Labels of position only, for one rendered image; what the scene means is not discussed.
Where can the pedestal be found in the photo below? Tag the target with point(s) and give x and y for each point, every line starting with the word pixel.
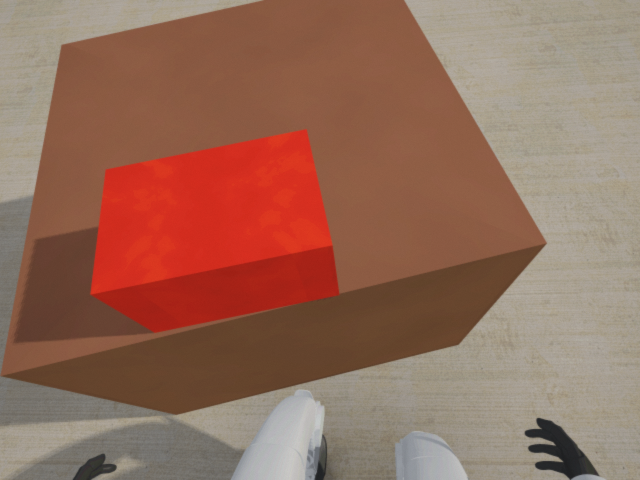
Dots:
pixel 427 229

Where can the robot thigh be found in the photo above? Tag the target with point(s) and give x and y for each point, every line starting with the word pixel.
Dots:
pixel 426 456
pixel 279 449

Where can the robot right thigh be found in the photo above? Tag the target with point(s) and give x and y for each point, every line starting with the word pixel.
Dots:
pixel 426 456

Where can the robot left thigh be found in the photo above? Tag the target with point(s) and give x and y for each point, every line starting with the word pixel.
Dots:
pixel 279 449

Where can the right robot hand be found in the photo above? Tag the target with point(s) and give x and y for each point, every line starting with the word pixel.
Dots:
pixel 574 463

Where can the left robot hand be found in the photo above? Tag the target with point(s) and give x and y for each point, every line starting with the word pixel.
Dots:
pixel 93 468

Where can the carton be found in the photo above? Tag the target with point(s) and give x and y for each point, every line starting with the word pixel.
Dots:
pixel 214 234

